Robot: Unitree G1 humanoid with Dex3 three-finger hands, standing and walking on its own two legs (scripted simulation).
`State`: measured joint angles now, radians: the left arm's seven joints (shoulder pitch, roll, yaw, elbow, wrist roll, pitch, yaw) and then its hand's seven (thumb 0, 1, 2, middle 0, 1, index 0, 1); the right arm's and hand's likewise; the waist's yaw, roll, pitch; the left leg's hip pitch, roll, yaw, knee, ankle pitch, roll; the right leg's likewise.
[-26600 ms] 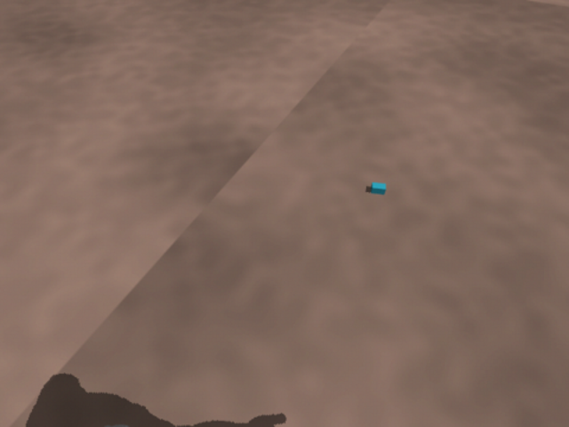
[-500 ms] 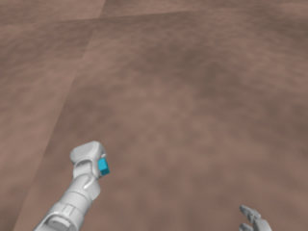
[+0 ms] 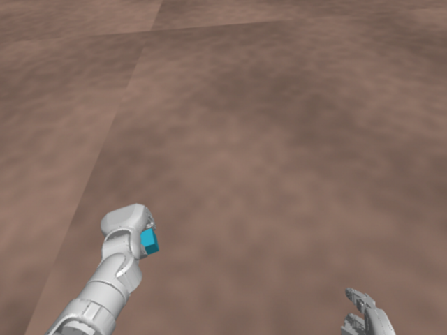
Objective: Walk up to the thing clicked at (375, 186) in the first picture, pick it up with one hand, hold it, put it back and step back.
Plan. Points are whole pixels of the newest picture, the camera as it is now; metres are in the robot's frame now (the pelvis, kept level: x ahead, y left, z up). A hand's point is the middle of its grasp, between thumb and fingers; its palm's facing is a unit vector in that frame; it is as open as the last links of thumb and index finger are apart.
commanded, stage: hold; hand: left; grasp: from above
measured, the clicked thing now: (141, 244) +0.31 +0.23 -0.07
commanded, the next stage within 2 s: crouch in 0.50 s
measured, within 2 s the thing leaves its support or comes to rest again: neither
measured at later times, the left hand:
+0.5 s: hand (139, 237) +0.30 +0.21 -0.02, palm faces -0.38 -0.20 -0.90, open 7.2 cm
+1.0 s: hand (145, 258) +0.29 +0.22 -0.10, palm faces -0.44 -0.16 -0.88, open 7.1 cm
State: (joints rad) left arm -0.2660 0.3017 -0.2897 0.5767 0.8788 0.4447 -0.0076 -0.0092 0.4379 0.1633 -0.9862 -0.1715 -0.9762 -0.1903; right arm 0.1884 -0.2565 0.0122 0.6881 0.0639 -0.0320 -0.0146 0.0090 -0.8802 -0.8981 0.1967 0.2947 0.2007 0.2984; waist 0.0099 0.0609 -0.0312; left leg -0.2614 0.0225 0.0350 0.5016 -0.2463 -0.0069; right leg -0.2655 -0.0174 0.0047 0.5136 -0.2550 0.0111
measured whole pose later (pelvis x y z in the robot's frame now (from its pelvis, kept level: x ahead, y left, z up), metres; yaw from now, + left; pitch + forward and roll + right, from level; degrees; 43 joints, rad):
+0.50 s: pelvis +0.01 +0.00 +0.00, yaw +0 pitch +1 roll +0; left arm -0.28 0.29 -0.30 0.57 0.87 0.48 -0.02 -0.01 0.40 0.26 -0.95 -0.25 -0.94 -0.27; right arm 0.19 -0.26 0.01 0.69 0.07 -0.02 -0.02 0.01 -0.88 -0.90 0.20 0.29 0.20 0.30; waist 0.01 0.06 -0.03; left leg -0.24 0.03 0.04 0.48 -0.24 -0.01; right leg -0.25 -0.01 0.01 0.49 -0.25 0.01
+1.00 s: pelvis +0.00 +0.00 -0.01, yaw +1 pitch +5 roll +0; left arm -0.36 0.24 -0.25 0.90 0.91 0.38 0.20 0.00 0.43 0.19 -0.94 -0.26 -0.95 -0.25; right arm 0.20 -0.25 -0.01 0.71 0.04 -0.05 0.02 0.01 -0.87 -0.89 0.20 0.29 0.20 0.30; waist -0.02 0.02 -0.02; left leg -0.42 0.03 0.02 0.62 -0.29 -0.01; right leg -0.41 -0.01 -0.01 0.62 -0.30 0.01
